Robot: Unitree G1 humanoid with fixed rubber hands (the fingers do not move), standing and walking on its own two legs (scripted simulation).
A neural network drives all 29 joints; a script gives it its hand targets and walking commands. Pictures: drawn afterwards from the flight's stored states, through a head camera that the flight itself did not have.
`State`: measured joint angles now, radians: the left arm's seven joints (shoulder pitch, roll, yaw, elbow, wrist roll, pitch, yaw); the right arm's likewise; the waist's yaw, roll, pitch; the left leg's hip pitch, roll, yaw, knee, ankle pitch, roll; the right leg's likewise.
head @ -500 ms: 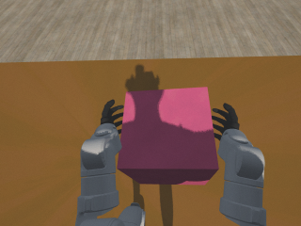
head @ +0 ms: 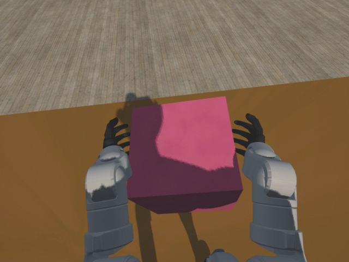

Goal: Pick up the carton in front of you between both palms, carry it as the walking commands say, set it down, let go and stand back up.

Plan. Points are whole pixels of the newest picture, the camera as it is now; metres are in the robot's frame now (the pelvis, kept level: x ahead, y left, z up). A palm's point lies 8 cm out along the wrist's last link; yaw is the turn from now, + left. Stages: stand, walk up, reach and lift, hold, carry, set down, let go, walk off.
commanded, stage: carry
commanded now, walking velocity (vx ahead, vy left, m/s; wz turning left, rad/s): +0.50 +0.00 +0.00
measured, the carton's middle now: (186, 163) +0.35 -0.02 +0.01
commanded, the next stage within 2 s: none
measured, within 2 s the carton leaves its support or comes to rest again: neither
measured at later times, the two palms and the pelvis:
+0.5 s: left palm (128, 80) +0.64 +0.15 +0.06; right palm (218, 76) +0.65 -0.14 +0.05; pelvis +0.32 -0.02 -0.05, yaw +0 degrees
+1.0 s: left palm (140, 41) +0.96 +0.14 +0.02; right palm (209, 40) +0.95 -0.16 +0.02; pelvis +0.63 -0.01 -0.09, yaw +1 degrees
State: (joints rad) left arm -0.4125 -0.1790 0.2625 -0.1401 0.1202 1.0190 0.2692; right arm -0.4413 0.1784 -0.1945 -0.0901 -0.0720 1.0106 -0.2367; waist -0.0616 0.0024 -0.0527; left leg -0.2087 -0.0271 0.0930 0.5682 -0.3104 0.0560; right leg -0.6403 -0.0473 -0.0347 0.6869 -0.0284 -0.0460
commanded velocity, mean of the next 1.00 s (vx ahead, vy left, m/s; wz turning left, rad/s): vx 0.50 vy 0.00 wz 0.00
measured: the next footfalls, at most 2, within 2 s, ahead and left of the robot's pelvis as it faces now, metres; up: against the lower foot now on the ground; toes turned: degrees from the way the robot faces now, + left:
right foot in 0.10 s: +0.21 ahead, -0.10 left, -0.04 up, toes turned -3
left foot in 0.54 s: +0.51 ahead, +0.07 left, -0.08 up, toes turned +3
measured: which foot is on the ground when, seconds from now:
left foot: down 0.00-0.08, up 0.10-0.52, down 0.54-1.00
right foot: up 0.00-0.08, down 0.10-0.56, up 0.58-1.00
